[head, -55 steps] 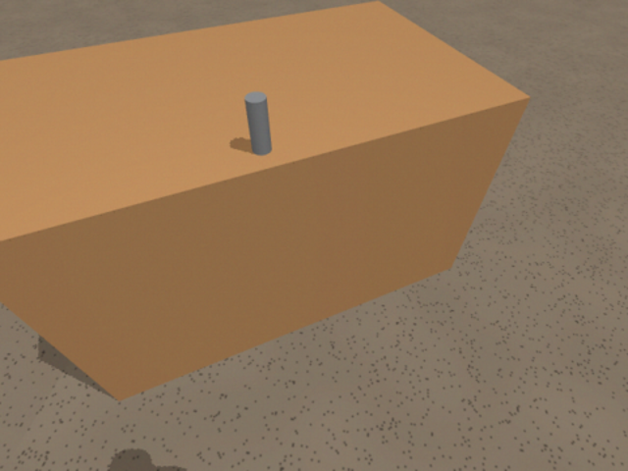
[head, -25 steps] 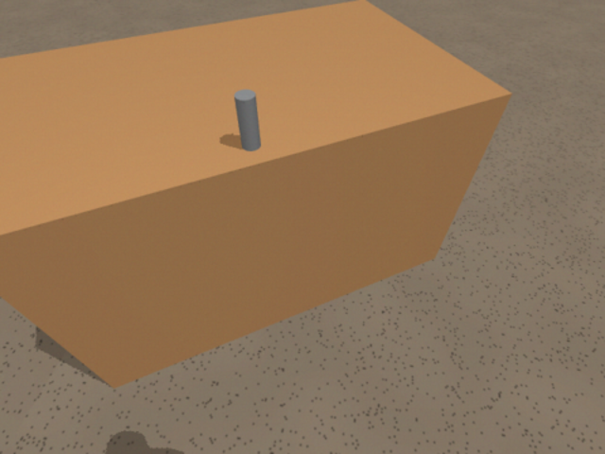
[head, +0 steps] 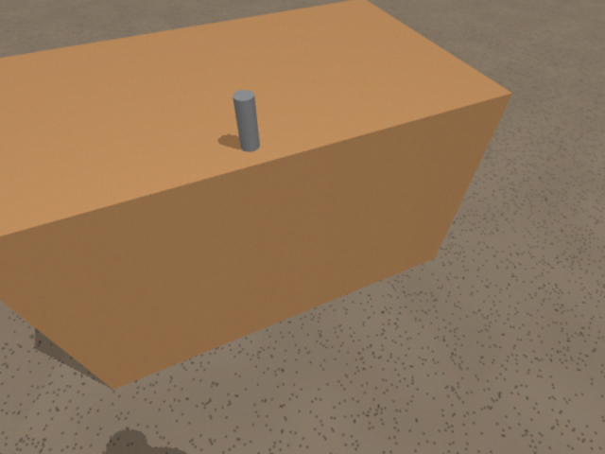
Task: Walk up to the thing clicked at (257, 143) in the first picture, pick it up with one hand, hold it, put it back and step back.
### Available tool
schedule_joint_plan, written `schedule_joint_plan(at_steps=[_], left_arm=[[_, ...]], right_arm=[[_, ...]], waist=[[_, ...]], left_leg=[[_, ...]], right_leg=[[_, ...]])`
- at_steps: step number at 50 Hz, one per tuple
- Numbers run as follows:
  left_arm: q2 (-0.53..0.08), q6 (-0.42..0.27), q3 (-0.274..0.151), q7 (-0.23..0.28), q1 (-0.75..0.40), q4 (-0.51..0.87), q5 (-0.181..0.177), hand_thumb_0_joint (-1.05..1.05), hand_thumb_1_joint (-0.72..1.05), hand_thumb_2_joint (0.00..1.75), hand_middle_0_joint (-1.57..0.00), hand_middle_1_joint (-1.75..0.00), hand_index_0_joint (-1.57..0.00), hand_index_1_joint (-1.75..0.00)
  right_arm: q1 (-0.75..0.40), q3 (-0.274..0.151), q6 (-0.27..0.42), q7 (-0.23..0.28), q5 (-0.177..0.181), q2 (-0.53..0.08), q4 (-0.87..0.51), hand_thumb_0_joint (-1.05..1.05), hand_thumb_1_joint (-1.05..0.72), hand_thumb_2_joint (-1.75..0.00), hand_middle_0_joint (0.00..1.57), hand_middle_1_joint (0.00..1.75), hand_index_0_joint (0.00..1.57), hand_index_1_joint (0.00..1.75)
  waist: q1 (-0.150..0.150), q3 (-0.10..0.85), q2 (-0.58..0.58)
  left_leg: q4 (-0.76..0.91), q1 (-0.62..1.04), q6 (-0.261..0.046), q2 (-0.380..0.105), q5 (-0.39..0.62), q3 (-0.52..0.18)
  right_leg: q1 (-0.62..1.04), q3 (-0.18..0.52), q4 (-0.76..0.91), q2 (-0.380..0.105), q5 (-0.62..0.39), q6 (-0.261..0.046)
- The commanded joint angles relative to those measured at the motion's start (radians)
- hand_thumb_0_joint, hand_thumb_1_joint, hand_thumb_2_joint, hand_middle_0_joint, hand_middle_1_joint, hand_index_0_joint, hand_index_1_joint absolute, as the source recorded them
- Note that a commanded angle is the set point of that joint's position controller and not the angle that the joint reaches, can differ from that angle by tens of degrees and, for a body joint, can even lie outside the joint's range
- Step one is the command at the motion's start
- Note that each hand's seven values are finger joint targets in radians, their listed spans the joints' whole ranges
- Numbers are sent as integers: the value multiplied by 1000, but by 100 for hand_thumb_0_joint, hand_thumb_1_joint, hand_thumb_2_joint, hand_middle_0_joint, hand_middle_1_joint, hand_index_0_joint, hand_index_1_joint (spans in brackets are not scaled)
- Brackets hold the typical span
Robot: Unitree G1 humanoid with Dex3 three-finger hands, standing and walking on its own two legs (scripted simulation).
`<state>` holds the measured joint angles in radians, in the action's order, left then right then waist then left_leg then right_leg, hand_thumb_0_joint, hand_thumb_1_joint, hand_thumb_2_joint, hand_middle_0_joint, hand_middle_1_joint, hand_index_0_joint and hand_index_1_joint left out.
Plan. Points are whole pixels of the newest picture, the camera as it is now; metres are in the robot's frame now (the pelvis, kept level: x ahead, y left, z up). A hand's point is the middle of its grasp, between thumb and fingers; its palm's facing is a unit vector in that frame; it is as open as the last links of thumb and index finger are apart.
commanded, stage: stand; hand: right
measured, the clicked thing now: (247, 122) +0.74 +0.12 +0.03
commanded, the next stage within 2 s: walk up in 0.02 s
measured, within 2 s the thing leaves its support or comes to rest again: neither
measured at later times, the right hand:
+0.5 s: hand (415, 431) +0.19 -0.16 -0.16, palm faces -0.20 +0.91 -0.38, open 7.4 cm
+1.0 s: hand (345, 298) +0.42 -0.08 -0.16, palm faces -0.41 +0.83 -0.38, open 7.4 cm
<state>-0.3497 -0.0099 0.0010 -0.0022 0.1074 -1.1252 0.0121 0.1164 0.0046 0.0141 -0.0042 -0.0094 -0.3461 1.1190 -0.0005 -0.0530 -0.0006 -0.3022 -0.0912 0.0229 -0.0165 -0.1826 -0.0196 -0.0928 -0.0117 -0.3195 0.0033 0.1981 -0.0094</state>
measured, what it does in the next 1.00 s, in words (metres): walks ahead, turning left: left foot, then right foot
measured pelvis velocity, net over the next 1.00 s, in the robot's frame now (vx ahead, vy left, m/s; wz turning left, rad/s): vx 0.22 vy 0.14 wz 0.37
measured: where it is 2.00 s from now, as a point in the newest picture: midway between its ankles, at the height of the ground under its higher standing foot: (255, 448)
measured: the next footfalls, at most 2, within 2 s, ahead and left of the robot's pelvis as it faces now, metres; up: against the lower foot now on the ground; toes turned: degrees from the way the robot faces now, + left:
left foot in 0.34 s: +0.15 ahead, +0.25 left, +0.00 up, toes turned +14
right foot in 0.70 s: +0.33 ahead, +0.03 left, +0.00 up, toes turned +20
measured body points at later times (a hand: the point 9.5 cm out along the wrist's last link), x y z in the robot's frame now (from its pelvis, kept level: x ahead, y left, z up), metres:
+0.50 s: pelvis +0.09 +0.10 -0.03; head +0.11 +0.12 +0.42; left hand +0.09 +0.45 -0.15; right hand +0.20 -0.21 -0.13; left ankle +0.11 +0.24 -0.75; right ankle +0.08 -0.04 -0.69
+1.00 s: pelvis +0.22 +0.14 -0.03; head +0.26 +0.15 +0.42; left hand +0.12 +0.45 -0.13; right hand +0.44 -0.12 -0.14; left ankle +0.24 +0.29 -0.74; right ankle +0.26 +0.01 -0.75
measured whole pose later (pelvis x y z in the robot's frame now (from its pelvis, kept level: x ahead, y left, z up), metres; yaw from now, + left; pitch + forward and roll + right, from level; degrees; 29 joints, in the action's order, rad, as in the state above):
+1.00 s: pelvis +0.22 +0.14 -0.03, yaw +21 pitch -2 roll +0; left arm -0.42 -0.06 -0.04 -0.01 0.35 -0.83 0.03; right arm 0.23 -0.07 0.01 -0.03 -0.01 -0.43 0.81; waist -0.06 -0.12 -0.02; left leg -0.70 -0.41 -0.02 -0.02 -0.28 -0.01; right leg -0.25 -0.13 -0.66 -0.11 0.36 0.01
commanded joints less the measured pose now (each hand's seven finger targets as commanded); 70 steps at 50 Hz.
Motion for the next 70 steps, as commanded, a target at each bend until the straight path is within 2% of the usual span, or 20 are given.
schedule_joint_plan(at_steps=[1, 4, 11, 17, 19, 23, 30, 33, 34, 35, 36, 41, 47, 50, 52, 53, 61, 63, 65, 70], left_arm=[[-346, -47, -122, 13, 86, 88, -4, 0, 90, 90, -20, -30, -20, -30], [-388, -59, -166, 26, 146, 140, 30, 0, 90, 90, -20, -30, -20, -30], [-332, -88, -155, 7, 45, 272, 29, 0, 90, 90, -20, -30, -20, -30], [-266, -58, -127, -9, 104, 303, 32, 0, 90, 90, -20, -30, -20, -30], [-247, -61, -113, -14, 71, 360, 3, 0, 90, 90, -20, -30, -20, -30], [-307, -57, -117, -19, 187, 280, -9, 0, 90, 90, -20, -30, -20, -30], [-269, -62, -136, -43, 210, 313, 10, 0, 90, 90, -20, -30, -20, -30], [-271, -77, -153, -26, 353, 274, 17, 0, 90, 90, -20, -30, -20, -30], [-305, -86, -164, -13, 383, 283, 25, 0, 90, 90, -20, -30, -20, -30], [-382, -103, -174, -4, 401, 309, 36, 0, 90, 90, -20, -30, -20, -30], [-416, -97, -170, -2, 311, 345, 27, 0, 90, 90, -20, -30, -20, -30], [-328, -103, -135, 2, 229, 355, 10, 0, 90, 90, -20, -30, -20, -30], [-323, -78, -121, 10, 214, 373, 11, 0, 90, 90, -20, -30, -20, -30], [-278, -52, -97, 13, 191, 374, -13, 0, 90, 90, -20, -30, -20, -30], [-190, -33, -71, 13, 246, 386, -33, 0, 90, 90, -20, -30, -20, -30], [-251, -9, -87, 26, 232, 350, -28, 0, 90, 90, -20, -30, -20, -30], [-240, -22, -87, 23, 252, 225, -5, 0, 90, 90, -20, -30, -20, -30], [-321, -36, -99, 27, 164, 249, 10, 0, 90, 90, -20, -30, -20, -30], [-324, -32, -87, 16, 33, 259, 7, 0, 90, 90, -20, -30, -20, -30], [-246, -24, -67, 6, 65, 195, -7, 0, 90, 90, -20, -30, -20, -30]], right_arm=[[-4, -102, 1, -13, -21, -295, -129, 0, -90, -90, 20, 30, 20, 30], [-100, -105, -33, -49, -55, -234, -243, 0, -90, -90, 20, 30, 20, 30], [39, -142, -25, -106, -41, -216, -286, 0, -90, -90, 20, 30, 20, 30], [352, -197, -2, -78, -23, -302, -205, 0, -90, -90, 20, 30, 20, 30], [385, -210, 13, -63, -5, -454, -262, 0, -90, -90, 20, 30, 20, 30], [205, -163, 32, -33, -1, -345, -345, 0, -90, -90, 20, 30, 20, 30], [202, -153, 46, -37, -13, -335, -399, 0, -90, -90, 20, 30, 20, 30], [158, -130, 30, -35, -7, -274, -428, 0, -90, -90, 20, 30, 20, 30], [197, -106, 26, -30, -1, -203, -432, 0, -90, -90, 20, 30, 20, 30], [219, -86, 24, -25, 6, -142, -442, 0, -90, -90, 20, 30, 20, 30], [222, -114, 16, -8, -4, -234, -424, 0, -90, -90, 20, 30, 20, 30], [269, -125, 21, -17, -1, -254, -343, 0, -90, -90, 20, 30, 20, 30], [181, -110, 12, -19, 3, -193, -357, 0, -90, -90, 20, 30, 20, 30], [224, -121, 29, -6, -1, -225, -323, 0, -90, -90, 20, 30, 20, 30], [219, -145, 42, 8, -8, -356, -355, 0, -90, -90, 20, 30, 20, 30], [202, -149, 36, 10, 13, -370, -350, 0, -90, -90, 20, 30, 20, 30], [1, -89, 9, 17, 15, -281, -340, 0, -90, -90, 20, 30, 20, 30], [-1, -72, 1, 10, 27, -224, -332, 0, -90, -90, 20, 30, 20, 30], [3, -85, -8, 9, 19, -238, -281, 0, -90, -90, 20, 30, 20, 30], [-62, -70, 16, -5, 6, -254, -241, 0, -90, -90, 20, 30, 20, 30]], waist=[[-57, 135, -23], [-109, -39, 110], [-20, -63, 128], [119, 86, -145], [142, 74, -344], [1, -11, -143], [-6, -26, -179], [-89, 23, -66], [-107, 36, 93], [-107, 17, 285], [-74, -13, 156], [-16, -45, 158], [-25, 58, 205], [22, 101, 74], [16, 176, -213], [25, 182, -173], [-45, 111, -157], [-18, 83, -7], [31, 17, 60], [-28, 59, -19]], left_leg=[[-159, -168, -102, -33, -57, -84], [-617, -588, -58, -66, -306, -59], [-431, -342, -5, -133, -129, -20], [-282, 156, -66, 19, -182, 114], [139, 72, -292, -338, -446, -750], [11, -120, -255, -252, -286, -399], [-16, -303, -255, -202, -251, -251], [-252, -461, -181, -115, -254, -154], [-441, -545, -138, -35, -288, -89], [-739, -634, -78, 120, -372, -49], [-825, -610, -61, 72, -386, -110], [-724, -481, -36, -21, -242, -88], [-413, -269, -45, 18, -106, 52], [-214, -68, -84, 42, 139, 61], [-151, 51, -259, -309, 410, -450], [-129, -43, -346, -357, 285, -492], [-272, -278, -171, -168, 227, -200], [-333, -325, -74, -67, 5, -133], [-365, -155, -56, -3, -209, -54], [-138, -240, -116, -122, -116, -219]], right_leg=[[206, 72, -49, -101, 110, -47], [133, 431, 202, -489, 449, -255], [-63, 6, 96, -305, 94, -176], [-330, -158, -535, -162, 98, -95], [-568, -9, -920, -11, 447, -41], [-461, 53, -782, -148, 254, -42], [-228, -26, -419, -74, 143, -17], [65, -68, -289, -10, 32, -19], [137, 65, -144, -84, 168, -42], [96, 516, 74, -363, 384, -110], [-23, 679, 138, -485, 476, -222], [-104, 228, 0, -333, -106, -219], [-100, 14, -210, -281, -562, -188], [-189, -54, -425, -207, -375, -113], [-410, -58, -687, -32, 276, -11], [-334, 36, -731, -79, 452, -19], [-76, -22, -262, -48, 91, -23], [-127, 217, -139, -216, 53, -90], [-343, 230, -108, -274, 141, -143], [-154, 41, -190, -102, 190, -37]])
